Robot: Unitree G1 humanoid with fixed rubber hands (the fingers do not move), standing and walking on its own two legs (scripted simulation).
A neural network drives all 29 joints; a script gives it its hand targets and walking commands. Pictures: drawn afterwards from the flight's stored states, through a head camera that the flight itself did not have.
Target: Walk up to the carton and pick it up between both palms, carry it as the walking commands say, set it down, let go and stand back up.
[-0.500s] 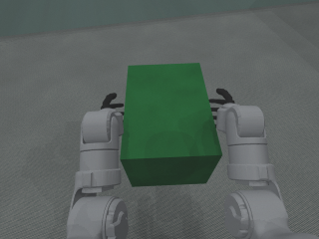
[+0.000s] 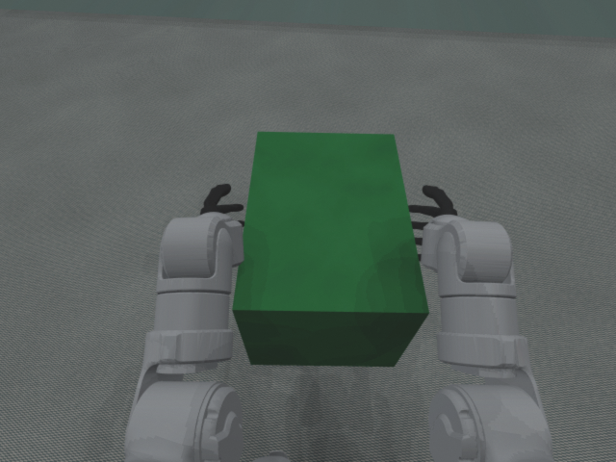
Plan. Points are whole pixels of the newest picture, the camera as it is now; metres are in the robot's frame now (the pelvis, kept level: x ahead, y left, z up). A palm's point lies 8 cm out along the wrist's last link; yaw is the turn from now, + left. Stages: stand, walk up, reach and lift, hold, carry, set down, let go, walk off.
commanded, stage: carry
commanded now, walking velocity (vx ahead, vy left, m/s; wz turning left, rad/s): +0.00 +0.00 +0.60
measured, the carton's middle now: (324, 246) +0.42 -0.01 +0.03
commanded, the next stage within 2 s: none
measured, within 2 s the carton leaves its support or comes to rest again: neither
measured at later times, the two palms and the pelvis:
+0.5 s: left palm (38, 344) +0.25 +0.28 +0.12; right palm (299, 263) +0.33 +0.02 +0.11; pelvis -0.06 +0.02 -0.01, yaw +16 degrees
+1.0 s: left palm out of the picture +0.09 +0.36 +0.12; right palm (193, 342) +0.24 +0.12 +0.12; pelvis -0.13 +0.04 +0.00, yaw +30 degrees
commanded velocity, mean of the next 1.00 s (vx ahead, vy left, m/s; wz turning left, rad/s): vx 0.00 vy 0.00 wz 0.41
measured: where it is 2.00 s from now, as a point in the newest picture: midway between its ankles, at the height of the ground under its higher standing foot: outside the picture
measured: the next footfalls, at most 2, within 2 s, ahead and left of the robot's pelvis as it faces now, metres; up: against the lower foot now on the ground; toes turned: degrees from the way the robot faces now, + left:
left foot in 0.20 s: +0.01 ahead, +0.15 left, +0.00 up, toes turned +13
right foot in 0.52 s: +0.02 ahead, -0.08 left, +0.00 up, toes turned +11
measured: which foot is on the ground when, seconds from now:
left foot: up 0.00-0.18, down 0.20-0.54, up 0.56-0.80, down 0.82-1.00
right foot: down 0.00-0.20, up 0.22-0.50, down 0.52-0.82, up 0.84-1.00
